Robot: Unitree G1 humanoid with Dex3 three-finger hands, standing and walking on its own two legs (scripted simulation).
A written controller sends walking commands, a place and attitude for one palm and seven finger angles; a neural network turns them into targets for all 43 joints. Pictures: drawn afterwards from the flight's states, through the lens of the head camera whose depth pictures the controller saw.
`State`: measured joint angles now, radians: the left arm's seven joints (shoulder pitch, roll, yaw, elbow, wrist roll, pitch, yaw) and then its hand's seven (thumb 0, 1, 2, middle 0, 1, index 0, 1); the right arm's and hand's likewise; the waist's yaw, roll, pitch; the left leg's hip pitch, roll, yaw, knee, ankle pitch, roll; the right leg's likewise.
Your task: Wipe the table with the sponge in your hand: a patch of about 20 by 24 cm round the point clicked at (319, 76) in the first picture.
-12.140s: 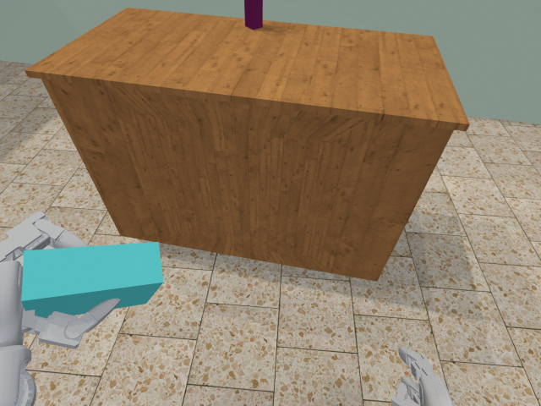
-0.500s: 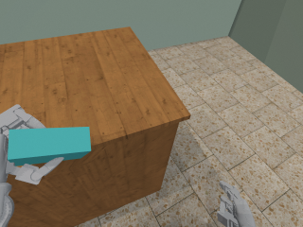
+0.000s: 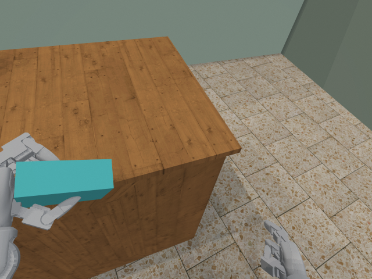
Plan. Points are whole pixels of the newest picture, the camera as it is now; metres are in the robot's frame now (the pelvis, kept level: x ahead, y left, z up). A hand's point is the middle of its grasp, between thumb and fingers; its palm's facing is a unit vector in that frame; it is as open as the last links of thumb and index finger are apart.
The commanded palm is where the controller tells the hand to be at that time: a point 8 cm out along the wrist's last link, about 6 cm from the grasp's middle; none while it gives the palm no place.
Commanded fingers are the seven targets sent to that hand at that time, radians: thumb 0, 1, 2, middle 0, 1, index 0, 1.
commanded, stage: come to a stop and stand still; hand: left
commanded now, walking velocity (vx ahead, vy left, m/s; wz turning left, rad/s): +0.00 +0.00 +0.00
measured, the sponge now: (80, 182) +0.24 +0.21 +0.13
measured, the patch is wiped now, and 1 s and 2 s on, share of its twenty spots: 0.00 0.00 0.00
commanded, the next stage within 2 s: look again from close up in 0.06 s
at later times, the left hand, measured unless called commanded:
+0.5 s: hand (44, 181) +0.22 +0.25 +0.15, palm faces +0.39 -0.84 -0.36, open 9.2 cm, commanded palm +0.16 +0.28 +0.17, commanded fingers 0.00 0.10 1.30 -1.20 -1.60 -1.20 -1.60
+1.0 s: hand (39, 183) +0.20 +0.24 +0.19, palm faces +0.47 -0.63 -0.63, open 9.2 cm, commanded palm +0.16 +0.26 +0.21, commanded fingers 0.00 0.10 1.30 -1.20 -1.60 -1.20 -1.60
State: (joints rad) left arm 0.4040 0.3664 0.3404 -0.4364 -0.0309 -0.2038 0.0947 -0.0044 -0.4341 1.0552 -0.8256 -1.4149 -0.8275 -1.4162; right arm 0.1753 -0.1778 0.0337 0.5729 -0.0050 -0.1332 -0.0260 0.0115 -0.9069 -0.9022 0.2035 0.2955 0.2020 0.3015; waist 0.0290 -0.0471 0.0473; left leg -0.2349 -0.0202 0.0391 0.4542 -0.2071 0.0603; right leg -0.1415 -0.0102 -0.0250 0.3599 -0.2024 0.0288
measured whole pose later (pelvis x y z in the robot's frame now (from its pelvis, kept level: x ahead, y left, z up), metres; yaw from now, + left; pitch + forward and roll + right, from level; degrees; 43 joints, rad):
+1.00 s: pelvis -0.01 -0.06 -0.01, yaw +3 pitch -4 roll +0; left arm 0.25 0.55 0.37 -0.35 0.08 0.05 0.05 0.00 -0.44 1.06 -0.83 -1.41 -0.83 -1.41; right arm 0.16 -0.26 0.03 0.65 -0.01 -0.05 -0.05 0.01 -0.91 -0.90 0.20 0.30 0.20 0.30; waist 0.09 0.05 0.01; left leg -0.24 0.01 -0.03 0.52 -0.22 -0.02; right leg -0.17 0.04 -0.07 0.52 -0.29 -0.06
